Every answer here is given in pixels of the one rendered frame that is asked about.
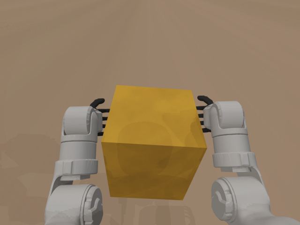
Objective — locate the left robot forearm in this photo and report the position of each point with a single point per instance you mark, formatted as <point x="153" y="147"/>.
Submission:
<point x="79" y="135"/>

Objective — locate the right robot forearm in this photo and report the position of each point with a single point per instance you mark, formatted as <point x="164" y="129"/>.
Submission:
<point x="226" y="120"/>

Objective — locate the robot right upper arm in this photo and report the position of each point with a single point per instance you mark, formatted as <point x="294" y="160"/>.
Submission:
<point x="244" y="201"/>

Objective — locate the robot left upper arm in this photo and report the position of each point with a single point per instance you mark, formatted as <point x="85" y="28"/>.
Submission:
<point x="75" y="205"/>

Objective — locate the robot left hand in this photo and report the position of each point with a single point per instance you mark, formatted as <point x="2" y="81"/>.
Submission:
<point x="94" y="104"/>

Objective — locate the robot right hand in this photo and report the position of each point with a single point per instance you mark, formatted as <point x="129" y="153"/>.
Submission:
<point x="208" y="102"/>

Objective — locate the carton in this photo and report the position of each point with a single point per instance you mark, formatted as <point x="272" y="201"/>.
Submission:
<point x="153" y="143"/>

